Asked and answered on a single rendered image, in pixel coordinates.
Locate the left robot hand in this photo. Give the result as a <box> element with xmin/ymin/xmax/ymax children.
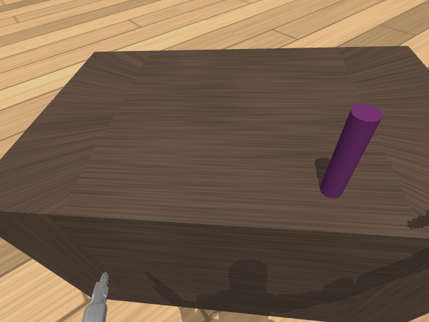
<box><xmin>82</xmin><ymin>272</ymin><xmax>109</xmax><ymax>322</ymax></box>

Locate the can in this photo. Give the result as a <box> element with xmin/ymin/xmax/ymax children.
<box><xmin>320</xmin><ymin>104</ymin><xmax>383</xmax><ymax>199</ymax></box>

